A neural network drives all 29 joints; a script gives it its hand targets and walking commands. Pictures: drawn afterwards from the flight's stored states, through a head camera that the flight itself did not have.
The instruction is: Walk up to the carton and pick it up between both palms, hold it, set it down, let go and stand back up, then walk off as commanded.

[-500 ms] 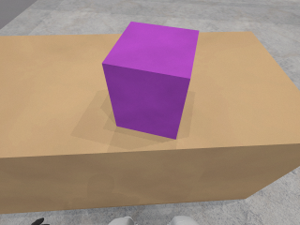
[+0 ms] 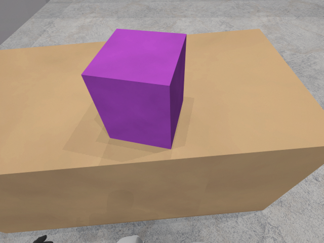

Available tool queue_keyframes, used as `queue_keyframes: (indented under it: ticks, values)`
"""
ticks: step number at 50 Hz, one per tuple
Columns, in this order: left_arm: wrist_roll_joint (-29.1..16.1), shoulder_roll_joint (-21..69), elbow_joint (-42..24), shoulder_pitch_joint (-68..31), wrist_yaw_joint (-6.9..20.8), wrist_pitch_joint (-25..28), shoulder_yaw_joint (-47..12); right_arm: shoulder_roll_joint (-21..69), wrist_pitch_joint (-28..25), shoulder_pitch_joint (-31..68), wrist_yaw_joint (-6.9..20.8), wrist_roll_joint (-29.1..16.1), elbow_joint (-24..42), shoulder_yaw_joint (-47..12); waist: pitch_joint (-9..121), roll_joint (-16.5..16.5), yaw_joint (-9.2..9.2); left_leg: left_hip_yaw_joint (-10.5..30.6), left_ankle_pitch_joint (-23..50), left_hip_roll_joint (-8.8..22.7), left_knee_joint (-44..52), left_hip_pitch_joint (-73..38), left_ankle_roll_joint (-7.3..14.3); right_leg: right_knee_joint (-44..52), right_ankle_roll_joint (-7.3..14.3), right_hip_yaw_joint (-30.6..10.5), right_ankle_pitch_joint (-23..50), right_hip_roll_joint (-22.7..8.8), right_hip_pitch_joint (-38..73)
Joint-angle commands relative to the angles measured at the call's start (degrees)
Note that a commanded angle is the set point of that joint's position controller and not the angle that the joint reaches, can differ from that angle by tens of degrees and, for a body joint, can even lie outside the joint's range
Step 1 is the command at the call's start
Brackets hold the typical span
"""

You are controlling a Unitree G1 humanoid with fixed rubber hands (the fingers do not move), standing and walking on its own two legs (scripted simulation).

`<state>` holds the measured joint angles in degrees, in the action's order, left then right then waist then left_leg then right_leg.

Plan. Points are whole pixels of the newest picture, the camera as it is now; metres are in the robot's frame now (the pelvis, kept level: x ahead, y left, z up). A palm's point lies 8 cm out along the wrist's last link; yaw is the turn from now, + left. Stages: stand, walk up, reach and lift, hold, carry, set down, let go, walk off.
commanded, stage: walk up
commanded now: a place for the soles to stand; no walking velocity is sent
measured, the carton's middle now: (144, 90) +0.50 +0.02 +0.08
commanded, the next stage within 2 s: reach and lift in 1.78 s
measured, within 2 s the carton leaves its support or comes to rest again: neither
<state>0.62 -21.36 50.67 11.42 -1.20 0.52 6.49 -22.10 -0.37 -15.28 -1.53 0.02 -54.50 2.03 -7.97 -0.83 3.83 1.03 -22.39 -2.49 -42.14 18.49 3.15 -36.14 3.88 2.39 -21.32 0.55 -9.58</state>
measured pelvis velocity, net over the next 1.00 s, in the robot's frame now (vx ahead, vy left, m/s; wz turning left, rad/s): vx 0.01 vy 0.05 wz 0.00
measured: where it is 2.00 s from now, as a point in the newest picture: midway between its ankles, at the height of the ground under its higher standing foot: outside the picture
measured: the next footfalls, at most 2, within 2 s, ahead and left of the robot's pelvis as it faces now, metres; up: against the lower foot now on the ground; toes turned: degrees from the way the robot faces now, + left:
left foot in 0.12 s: +0.06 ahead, +0.14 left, +0.00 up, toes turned -1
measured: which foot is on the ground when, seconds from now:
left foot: up 0.00-0.10, down 0.12-1.00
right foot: down 0.00-1.00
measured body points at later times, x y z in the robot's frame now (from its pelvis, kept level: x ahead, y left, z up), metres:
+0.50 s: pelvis +0.01 +0.05 +0.00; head +0.02 +0.06 +0.45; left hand +0.12 +0.36 -0.12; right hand +0.04 -0.27 -0.12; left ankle +0.04 +0.14 -0.73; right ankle -0.01 -0.07 -0.73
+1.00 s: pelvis +0.01 +0.05 +0.00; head +0.02 +0.05 +0.45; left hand +0.12 +0.36 -0.12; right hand +0.05 -0.28 -0.12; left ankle +0.04 +0.14 -0.73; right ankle -0.01 -0.07 -0.73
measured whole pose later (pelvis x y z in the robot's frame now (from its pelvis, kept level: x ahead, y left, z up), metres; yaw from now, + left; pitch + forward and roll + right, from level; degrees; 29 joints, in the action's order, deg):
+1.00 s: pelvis +0.01 +0.05 +0.00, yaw +0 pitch -5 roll -2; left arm 0.6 -21.4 51.0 10.9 -0.2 0.0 6.5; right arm -21.9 -2.2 -13.3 -0.9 0.0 -54.9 2.0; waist -7.2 -0.2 3.8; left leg 1.1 -17.6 -0.9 -37.1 14.6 1.8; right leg -33.5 0.6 2.4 -20.5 0.9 -8.1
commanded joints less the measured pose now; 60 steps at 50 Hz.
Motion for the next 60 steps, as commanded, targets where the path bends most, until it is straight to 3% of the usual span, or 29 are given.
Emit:
queue_keyframes:
  ticks: [1,3,4,5,6,7,8,9,11,13,14,15,17,19,21,23,26,29,34,38,41,44,49,52,55,56,57,58,60]
  values:
    - [0.44,-12.17,-4.92,-5.36,-0.63,0.92,1.15,-8.91,0.03,1.01,0.35,1.08,0.1,1.6,1.76,8.64,-4.07,2.08,2.57,4.25,1.74,-2.93,-1.22,15.24,0.7,-12.56,19.35,-15.17,-4.17]
    - [0.36,-12.41,-5.31,-8.71,0.03,0.75,0.92,-8.79,-0.69,-1.55,0.65,1.07,-0.46,1.68,3.3,7.5,-1.57,0.95,10.33,5.04,8.98,-11.44,-0.68,14.08,2.71,-10.65,6.01,-13.7,-9.95]
    - [0.45,-12.26,-5.41,-10.05,0.37,0.36,0.72,-9.16,-1.37,-2.21,0.78,1.24,-1.01,1.65,3.21,6.92,-0.84,2.0,13.59,5.65,14.44,-12.34,-0.52,12.86,1.52,-9.02,2.36,-11.36,-10.19]
    - [0.16,-10.25,-4.97,-9.45,0.72,0.02,0.21,-11.1,-2.05,-0.45,0.39,1.89,-0.73,1.97,3.24,3.35,-0.93,8.31,10.72,8.01,18.84,-11.88,0.28,10.33,0.62,-8.2,-1.07,-8.65,-10.88]
    - [0.06,-9.38,-4.56,-7.79,1.14,-0.38,-0.01,-13.46,-2.73,1.68,0.05,2.19,-0.19,2.15,3.01,-1.64,-2.81,19.14,5.09,13.02,24.79,-7.75,2.36,4.65,-1.22,-6.18,-5.33,-5.22,-8.59]
    - [-0.45,-8.6,-3.97,-5.08,1.26,-0.72,0.07,-14.57,-3.42,4.79,-0.02,2.52,0.49,2.0,3.5,-3.58,-4.71,28.49,-2.43,18.33,27.38,-2.31,6.18,-1.58,-2.07,-5.84,-8.18,-1.42,-6.01]
    - [-0.64,-9.89,-3.23,-3.22,1.08,-0.8,0.28,-15.43,-3.75,5.13,-0.24,2.2,0.25,2.1,3.59,-2.27,-4.53,31.39,-3.43,20.69,27.2,-0.23,9.32,-3.87,-1.92,-6.53,-9.81,-0.75,-4.37]
    - [-0.61,-9.5,-2.2,-2.53,0.95,-0.42,0.04,-15.38,-3.52,8.67,-0.21,2.16,0.96,1.68,1.7,-5.6,-6.33,27.76,2.2,19.58,25.56,3.36,9.1,-1.39,-1.72,-6.43,-7.33,-2.09,-1.51]
    - [-0.42,-9.97,-1.1,-1.33,1.12,0.57,0.16,-12.04,-3.13,9.29,0.2,1.66,0.94,0.97,2.29,-3.18,-6.71,18.87,10.91,14.19,20.96,5.24,4.63,7.94,-1.32,-6.97,-1.27,-3.5,3.96]
    - [-0.02,-11.08,-0.88,-3.28,0.95,0.96,0.3,-11.05,-3.03,8.34,0.52,0.99,1.1,0.56,2.64,-1.91,-5.65,13.58,17.36,9.47,17.07,3.2,0.88,14.12,0.01,-10.67,4.71,-7.18,4.31]
    - [0.06,-12.21,-1.35,-4.74,0.93,1.13,0.44,-10.73,-3.05,7.49,0.73,0.68,1.0,0.43,4.84,-0.2,-4.59,11.17,18.31,7.65,15.24,0.56,0.27,14.08,0.84,-12.2,7.93,-8.75,3.56]
    - [0.11,-12.92,-1.69,-7.04,0.91,1.14,0.63,-10.79,-2.94,6.69,0.92,0.58,0.17,0.7,5.05,1.87,-3.29,9.06,15.66,6.43,15.35,-3.15,-0.05,14.18,1.43,-11.34,4.73,-9.7,0.2]
    - [0.11,-11.9,-1.88,-8.07,1.04,0.83,0.23,-11.4,-2.8,7.01,0.99,0.86,-0.43,1.0,4.18,0.94,-2.67,11.62,11.8,8.15,17.56,-4.28,0.97,13.75,0.89,-8.99,0.21,-8.31,-2.64]
    - [-0.33,-9.83,-1.72,-7.48,1.31,0.38,-0.19,-12.56,-3.25,7.71,0.79,1.45,-0.3,1.19,3.24,-2.42,-3.9,17.68,9.97,12.32,23.16,-0.49,2.85,8.33,-0.8,-5.47,-0.23,-3.84,-0.04]
    - [-0.3,-9.88,-0.94,-4.68,1.15,0.24,-0.02,-13.04,-3.53,7.7,0.65,1.35,-0.17,1.06,4.09,-3.35,-4.94,22.87,9.03,15.16,25.13,1.51,4.83,5.41,-1.52,-5.45,-2.07,-2.46,2.12]
    - [-0.57,-9.63,-0.77,-4.0,1.37,0.25,-0.32,-13.18,-3.68,8.75,0.66,1.0,0.37,0.79,4.19,-3.18,-5.16,22.43,10.05,15.15,24.67,1.71,4.77,6.66,-1.01,-6.04,-0.82,-2.79,2.61]
    - [-0.4,-11.13,-0.96,-4.58,1.18,1.05,-0.29,-11.97,-3.36,8.31,0.79,0.88,0.27,0.52,4.89,-0.18,-4.96,13.97,17.62,9.91,20.05,0.9,1.16,12.61,-0.2,-8.4,8.41,-6.96,5.34]
    - [-0.35,-11.89,-1.49,-6.98,0.99,1.3,-0.21,-11.94,-3.19,7.8,0.93,0.56,0.18,0.73,6.16,0.76,-3.8,10.04,21.52,7.63,17.34,-3.02,0.59,11.53,0.51,-8.13,13.1,-8.07,3.5]
    - [-0.29,-11.04,-1.53,-6.33,0.87,0.7,-0.45,-12.07,-3.11,8.42,0.86,0.73,-0.06,0.7,6.16,-0.14,-4.18,13.85,20.0,10.38,18.91,-2.43,1.91,9.63,-0.03,-6.57,8.22,-6.13,2.74]
    - [-0.2,-10.74,-1.32,-6.43,0.9,0.72,-0.47,-11.84,-2.8,9.58,1.02,1.0,0.31,0.81,4.52,-0.05,-4.62,12.65,13.19,9.01,20.18,-0.68,1.11,12.25,0.5,-8.22,3.71,-6.82,2.55]
    - [-0.18,-11.13,-1.16,-6.47,1.13,0.71,-0.51,-12.05,-3.01,8.43,1.05,0.75,-0.08,0.56,6.1,2.0,-4.13,12.31,14.72,8.67,19.23,-2.27,0.6,12.86,0.4,-8.22,6.9,-7.36,2.7]
    - [-0.32,-11.14,-1.16,-6.87,1.02,0.84,-0.46,-11.77,-3.09,8.97,1.06,0.94,0.26,0.66,6.01,0.34,-4.32,12.76,17.13,8.62,19.23,-1.25,0.94,11.26,0.03,-7.6,8.15,-6.63,3.74]
    - [0.06,-9.97,-1.63,-5.39,1.68,-0.34,-0.09,-15.05,-3.89,6.47,0.72,1.27,-0.27,1.64,4.57,-3.59,-4.33,23.5,5.4,14.85,25.24,-1.12,5.48,3.6,-0.89,-5.72,-4.05,-2.1,-0.72]
    - [0.13,-10.05,-1.25,-3.3,1.72,0.42,-0.02,-13.8,-3.63,7.97,0.6,1.55,0.68,1.43,3.31,-0.98,-5.87,20.61,4.63,13.01,22.64,2.57,4.54,9.26,-0.17,-7.71,-4.02,-3.65,1.51]
    - [0.57,-12.93,-1.5,-5.39,1.84,1.02,0.22,-11.9,-3.22,7.6,1.04,0.7,0.45,1.11,4.34,5.18,-4.12,7.44,10.22,4.44,14.55,1.05,-0.72,17.01,2.87,-12.5,0.59,-9.97,2.58]
    - [0.56,-12.69,-2.22,-6.14,1.77,0.86,0.18,-11.38,-3.17,6.73,1.08,0.56,0.05,0.92,4.06,4.4,-3.54,5.48,9.95,3.79,14.34,-2.1,-1.28,16.38,3.55,-12.36,3.12,-11.01,0.35]
    - [0.37,-12.7,-2.48,-7.66,1.78,0.78,0.07,-11.42,-3.31,5.47,1.1,0.75,0.03,1.11,5.25,2.96,-2.39,5.15,11.68,3.96,14.58,-6.38,-1.2,14.94,3.42,-11.3,5.96,-11.15,-1.83]
    - [0.15,-12.19,-2.9,-8.48,1.61,0.76,0.01,-12.02,-3.57,4.48,0.89,0.71,-0.35,1.3,6.79,3.88,-2.2,7.47,18.14,5.92,16.0,-7.33,-0.45,11.66,2.35,-8.75,9.91,-9.67,-1.05]
    - [-0.04,-10.61,-3.27,-8.24,1.46,0.55,0.07,-12.82,-4.01,5.11,0.73,1.12,-0.58,1.5,7.6,1.39,-2.78,13.78,21.65,10.29,18.13,-5.39,2.23,6.58,0.02,-5.34,10.4,-5.74,0.44]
